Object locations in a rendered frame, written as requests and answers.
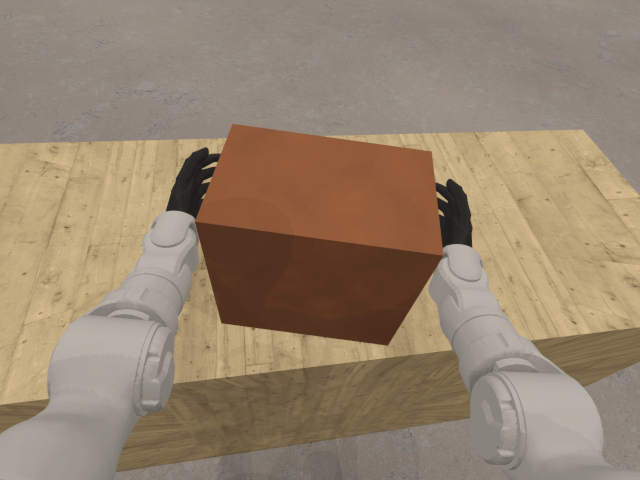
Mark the carton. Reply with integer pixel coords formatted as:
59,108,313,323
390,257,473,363
195,124,444,346

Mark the robot right hand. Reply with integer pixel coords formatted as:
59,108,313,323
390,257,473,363
435,179,472,248

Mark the left robot forearm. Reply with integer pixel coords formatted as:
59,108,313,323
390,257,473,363
47,211,199,401

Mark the robot right upper arm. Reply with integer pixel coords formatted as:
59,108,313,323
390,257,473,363
469,371,640,480

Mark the robot left upper arm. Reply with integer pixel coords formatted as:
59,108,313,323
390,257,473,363
0,315,175,480

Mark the robot left hand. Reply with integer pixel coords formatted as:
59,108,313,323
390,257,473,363
166,147,221,220

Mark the pedestal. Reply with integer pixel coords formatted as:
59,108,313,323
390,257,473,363
0,130,640,472

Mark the right robot forearm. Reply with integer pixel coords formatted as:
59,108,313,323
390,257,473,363
428,244,604,451

